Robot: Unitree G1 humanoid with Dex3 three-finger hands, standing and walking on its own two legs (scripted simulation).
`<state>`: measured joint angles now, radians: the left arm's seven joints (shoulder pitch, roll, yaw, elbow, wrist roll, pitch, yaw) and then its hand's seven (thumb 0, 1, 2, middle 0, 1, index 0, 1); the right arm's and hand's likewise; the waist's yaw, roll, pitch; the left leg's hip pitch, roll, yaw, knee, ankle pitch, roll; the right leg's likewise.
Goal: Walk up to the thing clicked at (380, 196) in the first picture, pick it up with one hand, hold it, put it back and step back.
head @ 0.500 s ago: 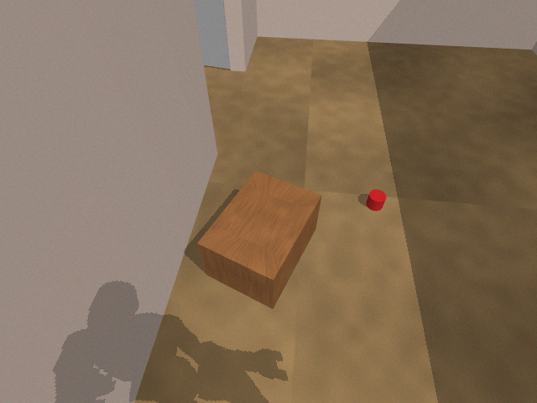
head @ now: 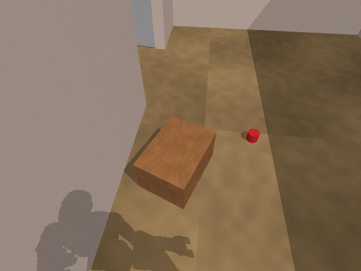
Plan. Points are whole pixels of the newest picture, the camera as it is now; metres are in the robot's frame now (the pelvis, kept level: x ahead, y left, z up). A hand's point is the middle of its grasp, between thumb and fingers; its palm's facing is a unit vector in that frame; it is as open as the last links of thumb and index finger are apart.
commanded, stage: stand
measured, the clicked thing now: (252, 135) +1.12 -0.51 -0.75
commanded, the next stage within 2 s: walk up in 0.62 s
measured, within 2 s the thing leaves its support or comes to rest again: neither
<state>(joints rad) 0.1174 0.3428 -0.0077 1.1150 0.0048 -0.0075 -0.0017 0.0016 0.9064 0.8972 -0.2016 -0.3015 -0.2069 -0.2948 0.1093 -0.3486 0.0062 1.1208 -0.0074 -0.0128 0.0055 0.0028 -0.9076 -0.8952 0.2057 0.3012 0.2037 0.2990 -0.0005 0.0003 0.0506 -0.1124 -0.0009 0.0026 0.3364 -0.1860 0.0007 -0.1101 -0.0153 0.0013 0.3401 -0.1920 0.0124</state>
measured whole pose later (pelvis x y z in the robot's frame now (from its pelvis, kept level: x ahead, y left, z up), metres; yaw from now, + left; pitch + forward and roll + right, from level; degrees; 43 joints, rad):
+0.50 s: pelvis +0.00 +0.00 +0.00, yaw +0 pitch -2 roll +0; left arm 0.12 0.35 -0.01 1.11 0.01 -0.01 0.00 0.00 0.91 0.90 -0.20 -0.30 -0.21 -0.29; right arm 0.12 -0.35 0.00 1.12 -0.01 -0.01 0.01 0.00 -0.91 -0.90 0.21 0.30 0.20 0.30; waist 0.00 0.00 0.05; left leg -0.11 0.00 0.00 0.33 -0.19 0.00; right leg -0.10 -0.01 0.00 0.33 -0.19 0.01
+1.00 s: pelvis -0.02 +0.00 -0.02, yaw -16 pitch -2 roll +0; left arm 0.25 0.41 0.04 0.86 0.01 0.03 -0.02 0.00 0.91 0.90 -0.20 -0.30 -0.21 -0.29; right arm 0.12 -0.39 -0.10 0.81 -0.03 0.03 0.03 0.00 -0.91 -0.90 0.21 0.30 0.21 0.30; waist -0.01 0.02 0.15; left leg -0.23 0.14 0.23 0.65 -0.37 0.00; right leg -0.36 -0.04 -0.05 0.74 -0.39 -0.02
